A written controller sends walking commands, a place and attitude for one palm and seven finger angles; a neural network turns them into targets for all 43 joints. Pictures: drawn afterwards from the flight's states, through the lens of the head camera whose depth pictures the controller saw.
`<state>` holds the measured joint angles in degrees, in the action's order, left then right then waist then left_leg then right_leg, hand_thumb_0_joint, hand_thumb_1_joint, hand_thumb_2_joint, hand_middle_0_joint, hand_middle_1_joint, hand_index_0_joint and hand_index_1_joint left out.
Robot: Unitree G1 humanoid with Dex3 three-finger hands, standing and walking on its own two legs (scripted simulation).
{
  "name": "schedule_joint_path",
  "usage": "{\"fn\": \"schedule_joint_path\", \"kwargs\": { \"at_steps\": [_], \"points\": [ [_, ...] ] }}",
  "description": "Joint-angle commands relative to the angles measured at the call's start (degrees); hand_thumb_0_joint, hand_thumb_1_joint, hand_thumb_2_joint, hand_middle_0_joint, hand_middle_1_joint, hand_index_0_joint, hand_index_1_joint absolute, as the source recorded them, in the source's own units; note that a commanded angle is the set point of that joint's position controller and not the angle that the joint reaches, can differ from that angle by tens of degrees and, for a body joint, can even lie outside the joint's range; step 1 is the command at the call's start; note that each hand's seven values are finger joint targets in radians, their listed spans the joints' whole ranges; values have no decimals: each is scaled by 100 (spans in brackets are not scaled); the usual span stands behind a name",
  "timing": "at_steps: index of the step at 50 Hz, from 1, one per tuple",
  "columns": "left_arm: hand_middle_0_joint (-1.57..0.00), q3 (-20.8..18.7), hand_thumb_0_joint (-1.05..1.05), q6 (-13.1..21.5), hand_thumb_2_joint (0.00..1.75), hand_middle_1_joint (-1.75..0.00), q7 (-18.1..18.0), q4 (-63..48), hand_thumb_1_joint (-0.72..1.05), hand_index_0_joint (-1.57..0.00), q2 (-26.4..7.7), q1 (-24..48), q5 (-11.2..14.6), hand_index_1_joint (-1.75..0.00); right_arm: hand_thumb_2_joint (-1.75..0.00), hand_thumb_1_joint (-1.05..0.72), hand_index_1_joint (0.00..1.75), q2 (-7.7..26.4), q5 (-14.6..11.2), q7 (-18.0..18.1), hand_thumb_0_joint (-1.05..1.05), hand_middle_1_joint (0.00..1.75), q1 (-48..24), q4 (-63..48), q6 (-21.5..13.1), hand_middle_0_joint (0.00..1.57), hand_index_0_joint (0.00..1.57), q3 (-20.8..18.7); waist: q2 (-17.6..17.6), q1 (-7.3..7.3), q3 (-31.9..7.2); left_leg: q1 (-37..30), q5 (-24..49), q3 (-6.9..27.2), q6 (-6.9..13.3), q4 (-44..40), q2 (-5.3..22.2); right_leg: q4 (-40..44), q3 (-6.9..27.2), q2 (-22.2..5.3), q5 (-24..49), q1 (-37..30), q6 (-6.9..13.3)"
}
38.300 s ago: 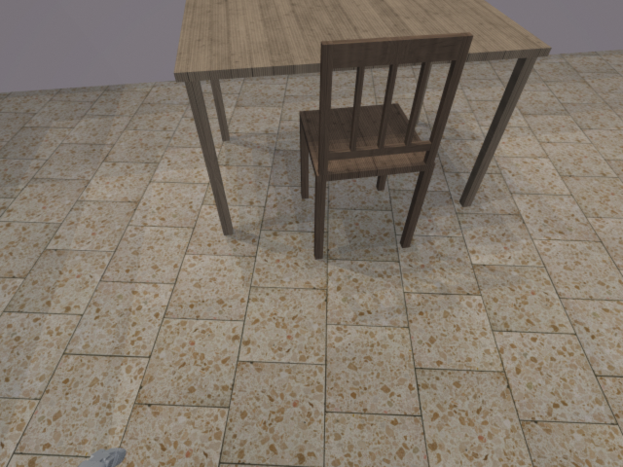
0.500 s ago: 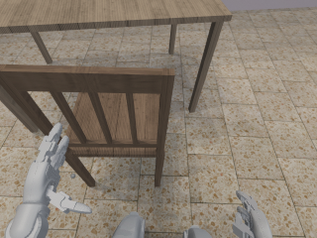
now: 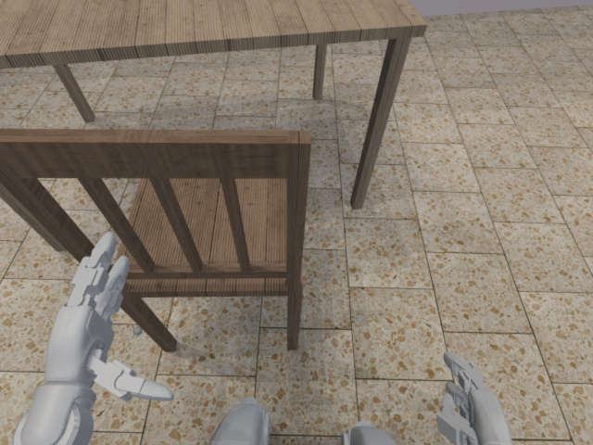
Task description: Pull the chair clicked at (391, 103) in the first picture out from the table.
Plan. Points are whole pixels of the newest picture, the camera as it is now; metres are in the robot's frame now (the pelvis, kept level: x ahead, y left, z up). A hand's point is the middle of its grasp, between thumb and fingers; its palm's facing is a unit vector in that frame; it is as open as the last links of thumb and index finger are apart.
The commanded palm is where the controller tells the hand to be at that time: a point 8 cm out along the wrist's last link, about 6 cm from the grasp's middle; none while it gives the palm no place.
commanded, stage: aim the fingers beside a spindle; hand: left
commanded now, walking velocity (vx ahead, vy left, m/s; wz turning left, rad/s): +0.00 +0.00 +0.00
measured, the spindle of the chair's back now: (181, 229) +0.43 +0.21 -0.02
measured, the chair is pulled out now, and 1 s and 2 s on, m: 0.27 0.27 0.27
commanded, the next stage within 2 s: none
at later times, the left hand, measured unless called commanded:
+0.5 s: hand (151, 329) +0.25 +0.20 +0.03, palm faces +0.06 -1.00 -0.05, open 16.9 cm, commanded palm +0.23 +0.25 +0.03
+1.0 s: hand (164, 317) +0.27 +0.19 +0.01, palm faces +0.04 -1.00 -0.03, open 16.9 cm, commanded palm +0.25 +0.24 +0.01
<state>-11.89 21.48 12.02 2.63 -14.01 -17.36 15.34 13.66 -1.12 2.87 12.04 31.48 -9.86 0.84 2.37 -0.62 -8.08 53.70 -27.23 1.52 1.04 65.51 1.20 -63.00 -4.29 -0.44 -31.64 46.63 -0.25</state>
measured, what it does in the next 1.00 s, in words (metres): stands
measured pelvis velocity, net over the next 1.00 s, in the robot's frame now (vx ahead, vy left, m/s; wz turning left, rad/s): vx -0.01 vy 0.00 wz -0.02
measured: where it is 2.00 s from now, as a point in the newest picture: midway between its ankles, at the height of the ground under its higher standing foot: outside the picture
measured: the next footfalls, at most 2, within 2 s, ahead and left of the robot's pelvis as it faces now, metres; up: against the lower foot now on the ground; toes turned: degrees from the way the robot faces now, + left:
none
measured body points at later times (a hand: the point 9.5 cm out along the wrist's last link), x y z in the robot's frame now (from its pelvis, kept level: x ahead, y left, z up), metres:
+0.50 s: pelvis +0.00 -0.01 -0.01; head +0.07 +0.00 +0.43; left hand +0.24 +0.25 +0.03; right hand +0.17 -0.26 -0.09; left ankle +0.04 +0.10 -0.65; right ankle -0.01 -0.13 -0.65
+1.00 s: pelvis -0.01 +0.00 -0.02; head +0.08 +0.02 +0.42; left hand +0.26 +0.24 +0.02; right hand +0.16 -0.24 -0.11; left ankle +0.04 +0.10 -0.65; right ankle -0.01 -0.13 -0.65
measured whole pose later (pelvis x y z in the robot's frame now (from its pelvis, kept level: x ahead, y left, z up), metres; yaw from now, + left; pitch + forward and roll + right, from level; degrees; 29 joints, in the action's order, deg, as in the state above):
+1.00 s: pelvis -0.01 +0.00 -0.02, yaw -1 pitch +19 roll -3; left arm -10.5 24.3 10.6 8.9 -13.1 -9.4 14.0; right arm 13.8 -0.4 1.9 11.4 32.4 -8.1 0.5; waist 1.9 -1.3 -9.2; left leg 62.0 -28.9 1.3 1.2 71.6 1.5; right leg -69.5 -3.8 -0.2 -33.4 55.1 -0.3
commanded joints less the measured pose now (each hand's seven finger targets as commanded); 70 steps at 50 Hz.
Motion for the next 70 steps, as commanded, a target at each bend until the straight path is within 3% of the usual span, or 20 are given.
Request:
{"fn": "schedule_joint_path", "kwargs": {
  "at_steps": [1, 5, 11, 13, 17, 23, 26, 28, 30, 33, 40, 44, 47, 53, 57, 60, 62, 65, 68, 70],
  "points": [
    [-6, -450, 0, 395, 30, -8, 36, -1100, -50, -6, -786, 345, 130, -8, -90, -90, 30, 816, -17, 103, 0, 30, -142, -794, -267, 20, 20, -381, -8, -51, -1329, -1352, 1204, 105, -13, -953, -24, 928, 42, 123, 1332, -350, 128],
    [-6, -610, 0, 414, 30, -8, 55, -944, -50, -6, -921, 292, 125, -8, -90, -90, 30, 810, -13, 112, 0, 30, -168, -736, -260, 20, 20, -397, -82, -29, -1277, -1202, 1249, 72, -2, -871, -30, 926, 98, 125, 1431, -420, 132],
    [-6, -432, 0, 560, 30, -8, 140, -1082, -50, -6, -762, 429, 152, -8, -90, -90, 30, 780, -7, 84, 0, 30, -187, -728, -288, 20, 20, -398, 157, -60, -1427, -1258, 1363, 51, 5, -757, -36, 814, 119, 106, 1557, -314, 129],
    [-6, -491, 0, 578, 30, -8, 137, -929, -50, -6, -798, 493, 151, -8, -90, -90, 30, 806, -14, 94, 0, 30, -183, -691, -282, 20, 20, -408, -12, -85, -1303, -1161, 1276, 75, -2, -747, -24, 792, 100, 119, 1468, -233, 130],
    [-6, -392, 0, 607, 30, -8, 151, -894, -50, -6, -738, 578, 139, -8, -90, -90, 30, 800, -16, 83, 0, 30, -198, -698, -281, 20, 20, -413, 77, -91, -1370, -1071, 1201, 47, 4, -683, -40, 759, 140, 103, 1398, -193, 123],
    [-6, -680, 0, 652, 30, -8, 158, -671, -50, -6, -942, 697, 174, -8, -90, -90, 30, 819, -14, 97, 0, 30, -217, -662, -245, 20, 20, -425, 38, -27, -1493, -906, 1094, 9, 11, -596, -38, 730, 226, 108, 1268, -192, 127],
    [-6, -657, 0, 653, 30, -8, 183, -569, -50, -6, -919, 820, 200, -8, -90, -90, 30, 821, -4, 93, 0, 30, -212, -630, -240, 20, 20, -414, -68, -73, -1530, -825, 1131, 8, 29, -526, -35, 702, 256, 105, 1338, -197, 112],
    [-6, -508, 0, 682, 30, -8, 216, -658, -50, -6, -820, 934, 196, -8, -90, -90, 30, 822, -9, 80, 0, 30, -209, -634, -253, 20, 20, -403, 149, -84, -1567, -915, 1143, 19, 26, -536, -33, 666, 224, 101, 1324, -105, 125],
    [-6, -596, 0, 649, 30, -8, 192, -476, -50, -6, -897, 827, 185, -8, -90, -90, 30, 841, -5, 81, 0, 30, -188, -614, -236, 20, 20, -412, -22, -71, -1486, -840, 1116, 52, 23, -554, -16, 661, 192, 127, 1263, -87, 133],
    [-6, -285, 0, 675, 30, -8, 151, -620, -50, -6, -684, 1106, 136, -8, -90, -90, 30, 851, -1, 67, 0, 30, -169, -639, -252, 20, 20, -405, 124, -136, -1511, -963, 1039, 108, 12, -567, -3, 586, 120, 116, 1125, 161, 136],
    [-6, -533, 0, 707, 30, -8, -49, -406, -50, -6, -920, 1283, 43, -8, -90, -90, 30, 892, 39, 60, 0, 30, -191, -643, -170, 20, 20, -398, -13, -68, -1637, -706, 838, 116, 18, -483, -7, 470, 143, 126, 888, 264, 151],
    [-6, -300, 0, 737, 30, -8, -97, -598, -50, -6, -726, 1323, -17, -8, -90, -90, 30, 860, 44, 17, 0, 30, -168, -684, -139, 20, 20, -401, 271, -36, -1846, -1018, 1116, 152, -19, -507, 14, 360, 78, 118, 1078, 352, 178],
    [-6, -53, 0, 697, 30, -8, -134, -624, -50, -6, -525, 1308, -53, -8, -90, -90, 30, 853, 57, -15, 0, 30, -180, -698, -97, 20, 20, -400, 217, -99, -1864, -1040, 1178, 178, -19, -464, 26, 303, 43, 114, 1123, 447, 163],
    [-6, -122, 0, 685, 30, -8, -272, -451, -50, -6, -563, 1315, -142, -8, -90, -90, 30, 868, 60, -41, 0, 30, -178, -720, 20, 20, 20, -409, 10, -101, -1696, -782, 995, 204, -28, -403, 26, 209, 22, 126, 996, 587, 172],
    [-6, 19, 0, 788, 30, -8, -362, -669, -50, -6, -486, 1490, -204, -8, -90, -90, 30, 843, 87, -53, 0, 30, -195, -752, 62, 20, 20, -406, 223, -82, -1913, -949, 1067, 247, -43, -370, 39, 116, 16, 126, 962, 717, 189],
    [-6, -58, 0, 796, 30, -8, -411, -409, -50, -6, -613, 1692, -264, -8, -90, -90, 30, 869, 93, -34, 0, 30, -186, -680, 112, 20, 20, -397, 84, -153, -1743, -745, 835, 261, -33, -316, 46, 100, 26, 149, 808, 863, 188],
    [-6, 145, 0, 789, 30, -8, -414, -451, -50, -6, -436, 1837, -299, -8, -90, -90, 30, 858, 96, -45, 0, 30, -195, -704, 128, 20, 20, -394, 251, -152, -1870, -857, 892, 275, -47, -305, 39, 49, 17, 122, 833, 923, 191],
    [-6, 32, 0, 710, 30, -8, -441, -256, -50, -6, -535, 1826, -307, -8, -90, -90, 30, 889, 100, -39, 0, 30, -172, -685, 178, 20, 20, -402, 82, -143, -1999, -833, 983, 295, -41, -251, 53, 19, 16, 143, 904, 908, 191],
    [-6, 129, 0, 686, 30, -8, -470, -385, -50, -6, -436, 1803, -297, -8, -90, -90, 30, 858, 97, -75, 0, 30, -178, -718, 218, 20, 20, -398, 234, -86, -2132, -951, 1151, 273, -63, -243, 48, -2, 16, 127, 1025, 852, 198],
    [-6, -9, 0, 673, 30, -8, -526, -289, -50, -6, -551, 1716, -322, -8, -90, -90, 30, 871, 101, -78, 0, 30, -156, -704, 261, 20, 20, -404, 47, -85, -2119, -850, 1256, 285, -50, -210, 64, -40, 10, 151, 1108, 806, 200]
  ]
}}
